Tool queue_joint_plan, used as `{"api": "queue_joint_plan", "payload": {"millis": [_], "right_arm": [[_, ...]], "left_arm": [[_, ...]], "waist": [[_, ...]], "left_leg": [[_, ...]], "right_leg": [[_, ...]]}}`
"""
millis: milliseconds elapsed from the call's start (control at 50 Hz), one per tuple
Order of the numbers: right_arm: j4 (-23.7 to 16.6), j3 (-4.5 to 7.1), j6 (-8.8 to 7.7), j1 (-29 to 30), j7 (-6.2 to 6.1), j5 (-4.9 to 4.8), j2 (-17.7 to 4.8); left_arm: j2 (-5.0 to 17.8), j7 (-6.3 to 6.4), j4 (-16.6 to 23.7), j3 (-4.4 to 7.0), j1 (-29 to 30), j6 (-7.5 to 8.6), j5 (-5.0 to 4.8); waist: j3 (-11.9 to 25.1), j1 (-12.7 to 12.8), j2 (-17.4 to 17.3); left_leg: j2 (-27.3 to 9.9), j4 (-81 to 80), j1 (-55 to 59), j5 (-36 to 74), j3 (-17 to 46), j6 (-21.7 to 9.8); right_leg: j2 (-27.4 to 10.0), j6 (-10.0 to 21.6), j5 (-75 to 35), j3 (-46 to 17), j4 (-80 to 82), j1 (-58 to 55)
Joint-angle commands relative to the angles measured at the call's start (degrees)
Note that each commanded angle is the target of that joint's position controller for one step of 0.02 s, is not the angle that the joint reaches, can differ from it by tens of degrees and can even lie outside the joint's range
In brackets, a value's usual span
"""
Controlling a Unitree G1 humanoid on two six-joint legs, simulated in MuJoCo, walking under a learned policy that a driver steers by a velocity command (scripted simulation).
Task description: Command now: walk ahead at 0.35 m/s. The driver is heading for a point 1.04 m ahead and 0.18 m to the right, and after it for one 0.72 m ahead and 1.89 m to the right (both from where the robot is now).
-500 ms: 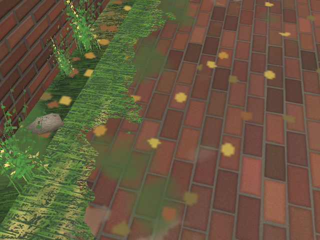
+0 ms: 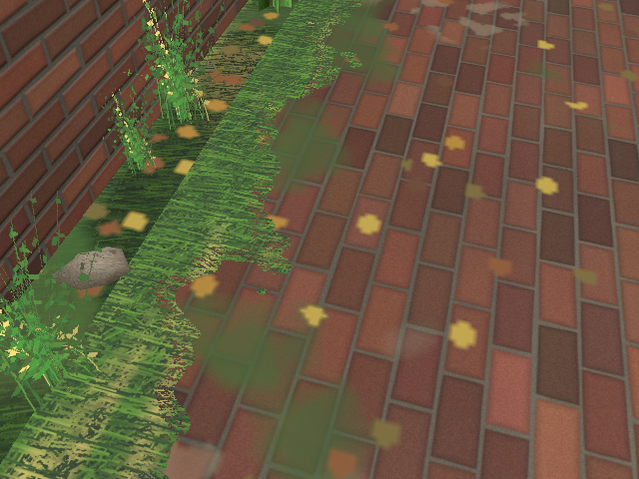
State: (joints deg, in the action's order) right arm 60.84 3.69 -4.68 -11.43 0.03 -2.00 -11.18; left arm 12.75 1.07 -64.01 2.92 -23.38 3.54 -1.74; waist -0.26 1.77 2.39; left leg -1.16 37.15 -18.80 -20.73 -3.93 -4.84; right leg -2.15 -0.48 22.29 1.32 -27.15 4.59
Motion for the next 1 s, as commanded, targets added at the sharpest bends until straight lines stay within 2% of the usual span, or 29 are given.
{"api": "queue_joint_plan", "payload": {"millis": [20, 40, 60, 80, 100, 120, 140, 160, 200, 280, 340, 400, 460, 500, 520, 540, 560, 580, 600, 620, 640, 660, 680, 720, 740, 780, 820, 900, 1000], "right_arm": [[2.70, 2.24, -0.38, -12.40, 0.17, 0.19, -4.95], [3.89, 3.53, -0.42, -20.70, -0.31, 0.51, -9.85], [4.20, 3.43, -1.14, -25.18, 0.47, 1.23, -13.14], [3.12, 1.82, -2.10, -19.23, 0.59, 1.65, -9.37], [1.11, 0.79, -2.63, -13.42, 0.83, 1.50, -6.73], [-0.29, 0.07, -2.74, -9.17, 1.22, 1.55, -5.95], [-1.05, -0.29, -2.65, -7.32, 1.44, 1.64, -5.71], [-0.92, -0.78, -2.31, -7.78, 1.38, 1.95, -4.68], [-0.02, -1.02, -1.99, -11.30, 0.82, 2.23, -5.03], [-0.16, -0.95, -1.47, -14.14, -0.58, 2.47, -7.15], [-0.39, -0.72, -1.35, -15.66, -1.05, 2.18, -7.86], [0.45, -0.43, -1.07, -18.19, -1.13, 1.57, -7.72], [0.64, 0.19, -0.47, -18.11, -1.27, 1.31, -8.47], [0.05, 0.74, -0.08, -16.40, -1.31, 1.48, -10.08], [-0.21, 0.88, 0.33, -15.26, -1.27, 1.67, -10.55], [-0.94, 0.54, 0.57, -13.96, -1.16, 1.90, -9.99], [-2.50, -0.50, 0.33, -14.62, -0.88, 2.86, -7.61], [-2.05, -2.76, -1.19, -22.40, 0.07, 1.45, 1.37], [-2.58, -1.28, -2.79, -16.06, 0.20, -0.33, -5.03], [-4.91, -0.47, -3.49, -9.95, 0.10, -1.34, -7.97], [-5.63, -0.27, -3.61, -7.16, -0.52, -0.85, -8.50], [-5.73, 0.51, -3.02, -6.04, -1.08, 0.27, -8.44], [-5.59, 0.48, -2.12, -8.72, -1.15, 0.51, -6.73], [-5.63, 0.50, -0.82, -9.81, -1.30, 0.49, -4.99], [-6.39, 0.64, -0.42, -7.98, -1.43, 0.51, -5.23], [-8.46, 0.91, -0.13, -2.62, -1.54, 1.25, -6.21], [-9.99, 0.94, -0.23, 1.84, -1.30, 1.66, -6.15], [-12.15, 0.27, -0.72, 10.03, -0.38, 1.31, -4.97], [-15.35, -0.34, -1.39, 18.16, 1.33, 0.69, -5.33]], "left_arm": [[7.98, -0.27, 3.96, 1.10, 5.50, 0.63, -0.12], [4.54, -0.41, 5.71, 0.16, 7.90, 0.94, 0.57], [0.21, -0.23, 7.74, -0.72, 7.36, 1.99, -0.02], [2.95, -0.45, 8.23, -0.05, 8.82, 2.84, -1.15], [4.14, -0.95, 8.78, 0.16, 10.03, 3.34, -1.60], [4.50, -0.91, 8.29, 0.50, 9.80, 3.44, -1.19], [5.07, -0.71, 8.03, 1.07, 9.70, 3.35, -0.39], [5.31, -0.81, 7.79, 1.48, 9.13, 2.90, -0.06], [3.97, -1.07, 7.90, 1.56, 10.07, 2.00, 0.09], [2.49, -1.25, 11.75, 1.13, 19.98, 1.38, 0.65], [2.18, -1.94, 13.82, 0.58, 26.46, 1.49, 0.36], [2.46, -2.83, 15.49, 0.19, 30.95, 1.78, 0.08], [3.25, -3.93, 17.11, 0.12, 33.00, 2.47, -0.05], [5.67, -4.09, 16.60, 1.20, 28.54, 2.77, -0.01], [7.81, -3.87, 14.80, 2.38, 21.46, 2.79, -0.03], [10.55, -3.43, 11.46, 3.86, 10.37, 2.56, -0.11], [15.57, -2.67, 9.34, 5.04, -0.30, 2.17, 0.72], [16.34, -3.23, 8.34, 4.66, -2.45, 2.21, 1.70], [11.03, -3.34, 8.46, 3.27, 0.71, 2.49, 1.14], [8.36, -3.23, 9.53, 2.43, 6.72, 2.83, 0.72], [6.70, -3.40, 10.79, 1.67, 12.15, 3.21, 1.02], [4.59, -3.77, 10.81, 1.03, 14.68, 3.49, 1.78], [4.22, -3.87, 10.23, 0.81, 15.00, 3.70, 2.40], [4.25, -3.61, 9.00, 0.66, 13.22, 3.69, 2.06], [5.19, -3.19, 8.52, 0.75, 12.33, 3.71, 2.04], [7.17, -2.22, 7.94, 1.04, 9.81, 3.60, 2.06], [7.86, -1.45, 7.52, 1.15, 7.21, 3.17, 1.96], [8.39, -0.89, 6.98, 1.11, 3.25, 2.71, 1.27], [8.75, -0.73, 4.98, 1.49, -2.08, 1.49, 0.68]], "waist": [[-2.23, -8.65, 0.67], [0.34, -11.50, -12.94], [3.81, -10.84, -23.20], [-0.03, -7.68, -13.93], [-3.18, -5.68, -9.48], [-4.14, -3.87, -6.39], [-4.72, -2.72, -5.41], [-4.40, -2.00, -5.84], [-4.41, -2.10, -6.44], [-5.99, -3.60, -5.40], [-7.15, -5.07, -6.36], [-8.76, -5.89, -6.18], [-8.53, -4.92, -6.64], [-4.10, -1.58, -8.93], [0.48, 2.32, -10.14], [6.74, 7.36, -10.06], [15.77, 9.34, -1.21], [25.09, 3.81, 13.74], [19.35, 5.47, 8.00], [10.45, 4.11, 5.57], [6.70, 1.71, -1.05], [3.69, -0.41, -2.88], [3.72, -2.56, -0.11], [1.57, -3.66, 0.85], [0.12, -3.83, 0.66], [-1.81, -2.93, -0.31], [-2.32, -1.70, -0.57], [-3.31, 0.88, 0.06], [-5.69, 3.13, 0.29]], "left_leg": [[2.97, -7.01, 20.08, 6.67, -1.64, 0.12], [-9.35, -16.34, 26.77, 1.85, 17.07, -4.27], [-20.94, -27.63, 32.28, -4.92, 43.94, -12.61], [-22.56, -27.38, 27.95, -10.16, 44.54, -12.65], [-20.33, -27.18, 24.24, -9.27, 36.99, -10.21], [-17.46, -27.93, 20.78, -3.58, 29.47, -8.09], [-15.32, -28.56, 18.05, 3.00, 23.92, -6.53], [-13.35, -29.19, 16.17, 7.59, 19.39, -5.35], [-11.48, -29.54, 15.80, 17.17, 14.22, -5.31], [-11.03, -30.84, 16.08, 23.55, 10.31, -5.74], [-10.47, -32.60, 15.30, 21.87, 7.89, -5.44], [-11.87, -32.06, 19.08, 22.35, 6.70, -5.47], [-13.82, -28.55, 24.43, 28.72, 5.74, -4.75], [-14.07, -21.80, 26.28, 46.93, 4.85, -3.64], [-12.92, -13.42, 25.65, 57.20, 3.54, -2.73], [-10.22, -0.56, 19.22, 57.69, 1.87, -0.86], [-5.70, 19.80, 3.88, 34.78, 0.26, 1.01], [5.23, 37.92, -15.05, -10.54, 7.14, 3.54], [2.45, 44.30, -21.08, -10.39, 13.10, 1.82], [-0.58, 44.46, -24.36, -5.21, 10.60, 0.81], [-4.02, 41.46, -20.90, 0.78, 9.40, 0.61], [-5.96, 38.35, -17.61, 3.99, 8.69, 0.40], [-7.51, 36.48, -13.82, 5.59, 9.30, 0.34], [-8.49, 32.38, -12.78, 5.65, 8.67, 0.79], [-8.90, 30.03, -14.20, 6.71, 8.16, 1.32], [-9.45, 24.08, -19.47, 11.89, 7.63, 2.89], [-9.23, 16.98, -22.89, 18.18, 7.15, 3.79], [-6.37, 2.63, -20.63, 27.36, 4.38, 3.92], [-4.41, -5.84, -21.72, 23.68, 4.25, 3.14]], "right_leg": [[-5.76, 7.33, -9.16, -5.42, 0.76, 18.85], [-0.22, 3.18, -9.29, 1.73, -21.39, 26.44], [5.94, 2.30, 8.78, -0.65, -37.94, 38.47], [1.45, 4.05, 7.45, -6.49, -47.28, 43.47], [-1.38, 5.85, 0.81, -6.97, -48.38, 45.30], [-3.63, 6.35, -4.97, -5.92, -46.13, 43.53], [-5.10, 6.29, -8.53, -5.53, -42.16, 41.15], [-5.90, 5.94, -10.65, -4.90, -39.57, 38.15], [-5.65, 4.50, -13.01, -2.87, -35.78, 37.06], [-4.99, 2.36, -20.13, -1.64, -22.73, 40.31], [-3.23, 2.13, -25.58, 0.07, -13.06, 37.09], [-2.45, 3.11, -26.21, 0.38, -7.99, 37.02], [-1.67, 5.16, -22.61, 0.62, -4.43, 35.73], [1.39, 6.92, -18.70, 2.67, -3.83, 26.53], [3.71, 8.26, -17.73, 4.21, -3.88, 17.12], [3.52, 10.09, -18.73, 3.28, -4.12, 1.80], [-9.53, 13.93, -15.55, -13.08, -4.75, -17.20], [-21.55, 22.88, -1.30, -43.35, 6.37, -31.65], [-18.77, 19.36, 2.00, -43.64, 11.18, -26.98], [-17.25, 16.63, -2.71, -33.55, 11.95, -17.96], [-15.65, 15.22, -10.54, -26.13, 13.41, -7.86], [-13.14, 13.94, -15.51, -20.27, 14.97, 0.00], [-12.16, 14.13, -16.61, -17.27, 16.47, 4.16], [-10.52, 14.57, -17.52, -13.26, 19.07, 8.07], [-10.17, 14.62, -17.96, -11.83, 20.21, 9.28], [-10.42, 14.95, -20.49, -10.40, 21.44, 8.30], [-9.99, 14.27, -22.23, -9.00, 21.59, 5.73], [-7.99, 12.01, -23.26, -4.82, 21.66, 3.06], [-11.25, 11.76, -23.76, -6.10, 17.51, -5.77]]}}
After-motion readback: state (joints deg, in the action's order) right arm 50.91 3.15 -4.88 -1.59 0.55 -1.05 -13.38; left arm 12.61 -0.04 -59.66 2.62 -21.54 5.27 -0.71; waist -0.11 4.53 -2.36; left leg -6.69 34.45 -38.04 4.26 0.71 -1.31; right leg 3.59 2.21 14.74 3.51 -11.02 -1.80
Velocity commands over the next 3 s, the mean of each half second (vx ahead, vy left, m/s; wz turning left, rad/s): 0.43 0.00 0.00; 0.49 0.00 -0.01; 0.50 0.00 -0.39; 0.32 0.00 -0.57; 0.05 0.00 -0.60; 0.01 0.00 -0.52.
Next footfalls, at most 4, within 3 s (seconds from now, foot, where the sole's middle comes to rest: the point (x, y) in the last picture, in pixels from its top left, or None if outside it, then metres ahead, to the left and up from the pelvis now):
0.54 right None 0.44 -0.11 -0.77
1.10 left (273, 373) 0.76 0.13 -0.77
1.68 right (398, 300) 0.99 -0.17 -0.77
2.18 left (360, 235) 1.21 -0.08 -0.77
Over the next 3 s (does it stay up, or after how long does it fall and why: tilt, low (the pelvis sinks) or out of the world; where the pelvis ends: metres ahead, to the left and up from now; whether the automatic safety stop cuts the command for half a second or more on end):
stays up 1.03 -0.14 0.01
